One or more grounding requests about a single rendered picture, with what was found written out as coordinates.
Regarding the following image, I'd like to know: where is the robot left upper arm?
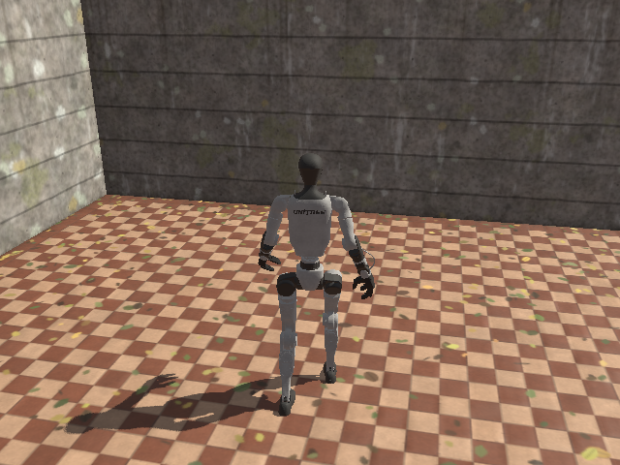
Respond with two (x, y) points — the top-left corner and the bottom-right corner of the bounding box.
(263, 195), (290, 246)

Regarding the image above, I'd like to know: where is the robot left forearm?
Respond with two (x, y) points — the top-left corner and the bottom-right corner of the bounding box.
(259, 231), (274, 261)

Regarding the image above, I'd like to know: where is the robot right upper arm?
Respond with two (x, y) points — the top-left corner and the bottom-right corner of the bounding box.
(330, 196), (357, 251)

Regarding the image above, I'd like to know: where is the robot left hand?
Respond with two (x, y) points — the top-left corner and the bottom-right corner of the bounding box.
(258, 255), (281, 271)

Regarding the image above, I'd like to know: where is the left robot thigh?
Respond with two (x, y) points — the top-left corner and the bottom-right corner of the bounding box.
(276, 272), (297, 350)

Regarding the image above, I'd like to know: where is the robot right forearm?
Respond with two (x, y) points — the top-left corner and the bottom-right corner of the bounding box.
(349, 235), (371, 279)

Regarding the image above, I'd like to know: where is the robot right hand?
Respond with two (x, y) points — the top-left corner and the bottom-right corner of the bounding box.
(353, 273), (375, 299)

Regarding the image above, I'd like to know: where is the robot right foot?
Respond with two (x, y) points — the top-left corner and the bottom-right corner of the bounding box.
(324, 362), (337, 384)

